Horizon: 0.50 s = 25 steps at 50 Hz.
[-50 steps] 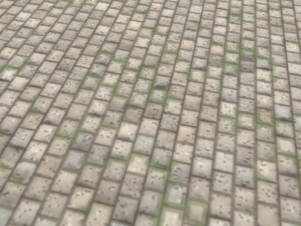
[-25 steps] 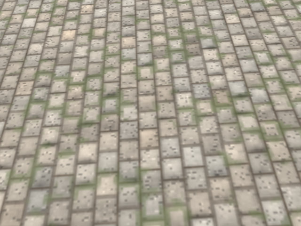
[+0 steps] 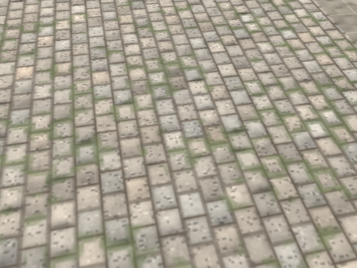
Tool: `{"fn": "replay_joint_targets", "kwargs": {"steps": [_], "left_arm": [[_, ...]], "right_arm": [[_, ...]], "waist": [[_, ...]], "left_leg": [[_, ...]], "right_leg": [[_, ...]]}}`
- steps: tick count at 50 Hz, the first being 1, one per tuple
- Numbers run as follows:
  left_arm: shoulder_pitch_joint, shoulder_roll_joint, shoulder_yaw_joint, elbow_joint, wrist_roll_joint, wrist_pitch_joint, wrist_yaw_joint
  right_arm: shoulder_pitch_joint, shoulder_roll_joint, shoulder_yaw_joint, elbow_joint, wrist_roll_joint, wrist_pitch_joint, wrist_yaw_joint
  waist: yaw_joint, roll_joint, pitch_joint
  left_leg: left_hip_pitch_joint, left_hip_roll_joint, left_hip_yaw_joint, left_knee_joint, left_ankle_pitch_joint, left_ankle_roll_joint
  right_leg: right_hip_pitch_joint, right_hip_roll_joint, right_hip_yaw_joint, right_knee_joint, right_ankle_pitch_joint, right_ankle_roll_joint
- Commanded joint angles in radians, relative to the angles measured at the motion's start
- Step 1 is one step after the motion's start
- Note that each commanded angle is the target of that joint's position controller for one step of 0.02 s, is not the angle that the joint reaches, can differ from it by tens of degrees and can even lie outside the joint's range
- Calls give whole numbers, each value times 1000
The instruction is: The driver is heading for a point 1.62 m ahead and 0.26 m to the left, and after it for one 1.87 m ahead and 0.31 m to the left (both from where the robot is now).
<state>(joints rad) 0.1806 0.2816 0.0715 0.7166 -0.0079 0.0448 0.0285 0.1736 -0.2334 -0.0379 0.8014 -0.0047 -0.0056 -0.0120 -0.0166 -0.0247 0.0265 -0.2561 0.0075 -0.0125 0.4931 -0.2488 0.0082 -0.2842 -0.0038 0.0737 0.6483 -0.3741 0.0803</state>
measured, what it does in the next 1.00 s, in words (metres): walks ahead: right foot, then right foot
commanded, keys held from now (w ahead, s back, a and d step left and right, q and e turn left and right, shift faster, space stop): w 0.84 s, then w+q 0.16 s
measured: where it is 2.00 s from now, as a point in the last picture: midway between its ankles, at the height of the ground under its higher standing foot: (155, 165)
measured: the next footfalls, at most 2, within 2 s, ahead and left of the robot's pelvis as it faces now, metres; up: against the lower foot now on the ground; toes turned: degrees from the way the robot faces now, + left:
right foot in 0.04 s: +0.02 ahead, -0.15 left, +0.00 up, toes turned +3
right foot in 0.72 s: +0.39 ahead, -0.15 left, +0.00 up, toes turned -2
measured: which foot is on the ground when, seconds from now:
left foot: down 0.00-0.72, up 0.74-1.00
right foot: up 0.00-0.02, down 0.04-0.28, up 0.30-0.70, down 0.72-1.00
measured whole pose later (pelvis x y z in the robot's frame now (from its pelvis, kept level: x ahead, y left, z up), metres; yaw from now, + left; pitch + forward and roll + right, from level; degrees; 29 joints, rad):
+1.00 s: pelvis +0.36 -0.07 +0.01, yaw +2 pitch +0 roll -2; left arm 0.32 0.26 0.06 0.83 0.01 -0.10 -0.02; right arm 0.19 -0.31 -0.06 0.79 0.02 -0.05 0.00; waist 0.04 0.05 0.02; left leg -0.68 0.11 -0.09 0.98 -0.11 0.00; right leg -0.09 0.07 -0.09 0.25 -0.16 -0.07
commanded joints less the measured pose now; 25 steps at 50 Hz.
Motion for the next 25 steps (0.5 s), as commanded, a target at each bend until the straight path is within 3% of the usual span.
{"fn": "replay_joint_targets", "kwargs": {"steps": [1,2,3,4,5,6,8,10,11,12,13,14,15,16,17,20,23,25], "left_arm": [[23,62,10,-34,2,-14,-2],[37,99,13,-35,10,-12,3],[47,167,29,-25,10,-8,7],[80,158,37,-7,6,-8,-4],[94,144,32,-12,12,-17,-11],[108,160,33,-4,16,-28,-10],[111,158,29,6,1,-57,-4],[87,144,24,2,-11,-71,-3],[41,142,22,-8,-20,-71,-5],[24,131,20,-14,-18,-70,-6],[4,100,11,-24,-9,-75,-6],[-21,32,-8,-52,0,-84,-7],[-35,46,-4,-104,-19,-101,1],[-27,105,13,-98,-38,-114,3],[-9,111,16,-83,-42,-125,-7],[-17,84,17,-61,-12,-136,-26],[-66,42,2,-77,-4,-131,-42],[-130,11,-13,-98,-7,-133,-49]], "right_arm": [[17,-149,-29,-31,13,-8,0],[30,-133,-20,-26,1,-19,7],[55,-122,-18,-29,-12,-32,17],[3,-112,-14,-30,-7,-37,17],[-54,-123,-19,-44,2,-42,15],[-82,-115,-22,-58,14,-47,12],[-82,-121,-28,-72,31,-63,13],[-51,-108,-29,-64,40,-86,28],[4,-101,-30,-38,39,-94,36],[68,-109,-39,1,30,-96,39],[149,-130,-49,33,23,-93,40],[252,-196,-65,52,21,-93,35],[320,-295,-88,59,14,-96,47],[269,-235,-67,46,6,-103,44],[220,-186,-52,30,10,-106,37],[161,-162,-37,11,5,-97,30],[186,-167,-34,19,10,-85,20],[200,-192,-38,25,12,-79,12]], "waist": [[14,177,-107],[8,122,-125],[-33,-8,-123],[12,-91,-101],[44,-116,-29],[52,-171,37],[43,-227,119],[13,-206,108],[-26,-182,87],[-51,-154,50],[-80,-104,12],[-105,89,-15],[-120,323,-14],[-89,229,45],[-63,174,84],[-33,112,72],[-45,108,54],[-61,111,57]], "left_leg": [[87,158,-163,-95,286,128],[9,136,-148,-89,128,78],[-54,44,-54,-54,-65,40],[-51,-29,46,27,-203,2],[-103,-50,80,126,-218,-14],[-172,-55,90,200,-218,-7],[-228,-9,32,265,-219,35],[-176,10,24,170,-231,82],[-33,-4,47,47,-142,96],[121,-30,61,1,-21,86],[235,-5,17,-11,-2,84],[351,156,-235,-141,-135,139],[397,362,-649,-309,-305,289],[363,404,-709,-329,-376,324],[350,362,-609,-322,-374,291],[301,259,-359,-348,-111,208],[262,198,-190,-369,126,199],[215,176,-119,-371,189,189]], "right_leg": [[151,12,-48,-317,221,-29],[247,-46,15,-284,288,-59],[247,-84,51,-203,210,-117],[147,-85,85,-243,-108,-177],[87,-132,184,-339,-312,-215],[62,-192,289,-416,-408,-248],[29,-266,394,-463,-374,-288],[39,-255,344,-442,-267,-267],[-18,-214,274,-420,-214,-238],[-77,-167,211,-371,-147,-212],[-135,-122,144,-267,-79,-180],[-267,-18,9,10,-40,-114],[-452,52,-41,279,-181,-80],[-553,-8,30,447,-209,-93],[-595,-51,40,497,-110,-114],[-550,-117,4,419,96,-124],[-472,-100,-58,248,210,-82],[-396,-78,-83,97,299,-64]]}}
